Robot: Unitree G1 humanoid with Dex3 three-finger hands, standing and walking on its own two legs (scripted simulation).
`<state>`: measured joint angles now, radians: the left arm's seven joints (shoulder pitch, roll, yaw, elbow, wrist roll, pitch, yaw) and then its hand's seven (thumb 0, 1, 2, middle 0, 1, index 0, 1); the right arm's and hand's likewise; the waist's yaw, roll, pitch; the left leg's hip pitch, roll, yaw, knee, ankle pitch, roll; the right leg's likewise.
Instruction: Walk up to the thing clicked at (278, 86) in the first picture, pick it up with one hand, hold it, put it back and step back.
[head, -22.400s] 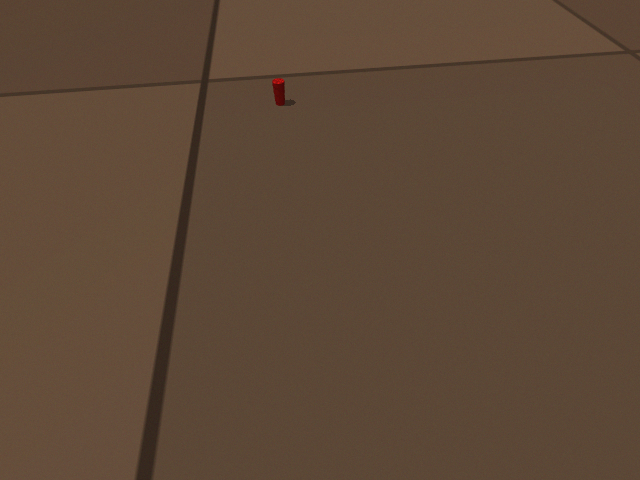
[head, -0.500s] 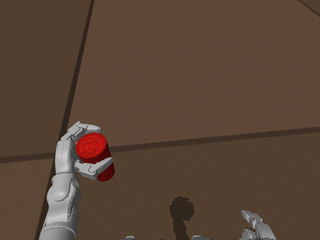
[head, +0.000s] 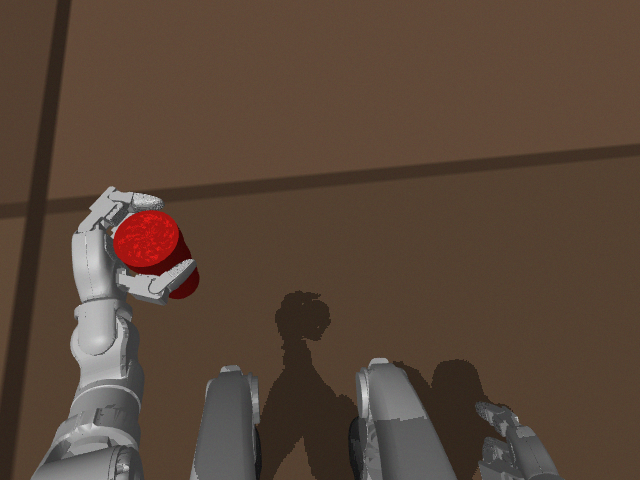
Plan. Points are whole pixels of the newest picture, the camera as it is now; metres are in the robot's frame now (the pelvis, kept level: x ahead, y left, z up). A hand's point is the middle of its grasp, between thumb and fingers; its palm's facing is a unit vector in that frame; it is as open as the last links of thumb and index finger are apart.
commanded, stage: crouch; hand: left
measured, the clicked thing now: (165, 261) +0.40 +0.19 -0.06
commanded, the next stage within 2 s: lower in 1.24 s
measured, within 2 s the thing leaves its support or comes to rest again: neither
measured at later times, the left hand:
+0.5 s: hand (185, 282) +0.42 +0.21 -0.23, palm faces +0.18 -0.98 -0.03, open 10.1 cm
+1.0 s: hand (193, 287) +0.44 +0.22 -0.33, palm faces +0.17 -0.99 -0.03, open 10.1 cm
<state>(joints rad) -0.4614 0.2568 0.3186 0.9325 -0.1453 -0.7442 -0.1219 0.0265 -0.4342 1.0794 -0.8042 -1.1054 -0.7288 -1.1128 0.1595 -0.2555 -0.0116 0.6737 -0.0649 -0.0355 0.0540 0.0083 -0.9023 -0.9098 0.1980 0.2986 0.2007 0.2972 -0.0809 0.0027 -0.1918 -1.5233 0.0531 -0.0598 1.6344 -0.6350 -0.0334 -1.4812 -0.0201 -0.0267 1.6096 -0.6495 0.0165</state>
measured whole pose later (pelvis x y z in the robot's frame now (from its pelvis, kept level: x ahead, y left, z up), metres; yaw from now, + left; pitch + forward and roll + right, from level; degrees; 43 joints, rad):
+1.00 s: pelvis -0.05 +0.01 -0.25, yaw -7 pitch +27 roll -8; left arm -0.74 0.56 0.55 1.19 -0.04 -0.79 -0.13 0.03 -0.42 1.08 -0.79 -1.12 -0.71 -1.12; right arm 0.06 -0.30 0.16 0.69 -0.19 0.04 0.12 0.00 -0.92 -0.91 0.20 0.30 0.20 0.30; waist -0.21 -0.07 0.04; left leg -2.27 0.02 -0.21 2.47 -0.68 -0.05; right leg -2.19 0.02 -0.08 2.38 -0.67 0.04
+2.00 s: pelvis -0.05 +0.02 -0.28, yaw -12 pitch +18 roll -15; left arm -0.76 0.83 0.54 1.42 -0.03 -0.96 -0.03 0.03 -0.42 1.09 -0.79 -1.12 -0.71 -1.12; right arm -0.10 -0.37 0.43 0.59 -0.32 0.06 0.14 0.00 -0.91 -0.91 0.20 0.30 0.20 0.30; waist -0.28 -0.21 0.26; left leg -2.25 0.01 -0.35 2.62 -0.71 -0.05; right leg -2.12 0.06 -0.18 2.42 -0.65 0.08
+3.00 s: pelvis -0.06 +0.03 -0.28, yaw -15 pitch +14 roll -18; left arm -0.77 0.93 0.52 1.52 -0.04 -1.06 0.03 0.00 -0.31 0.53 -0.70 -0.68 -0.69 -0.66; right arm -0.18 -0.37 0.54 0.54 -0.37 0.07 0.13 0.00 -0.92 -0.90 0.21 0.30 0.21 0.30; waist -0.29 -0.28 0.31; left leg -2.22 0.02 -0.41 2.65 -0.72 -0.03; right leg -2.06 0.09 -0.23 2.39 -0.63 0.09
